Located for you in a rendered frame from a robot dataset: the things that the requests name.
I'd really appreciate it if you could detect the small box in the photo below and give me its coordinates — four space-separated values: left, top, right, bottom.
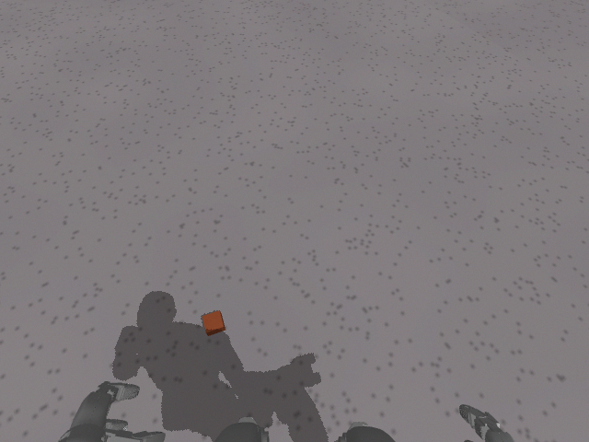
202 310 225 336

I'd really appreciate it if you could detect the right robot hand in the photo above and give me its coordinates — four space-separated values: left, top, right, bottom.
459 404 515 442

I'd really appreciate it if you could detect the left robot hand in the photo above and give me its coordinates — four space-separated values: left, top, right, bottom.
70 381 166 442

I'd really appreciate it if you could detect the left robot arm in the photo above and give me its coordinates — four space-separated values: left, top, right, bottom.
58 424 106 442

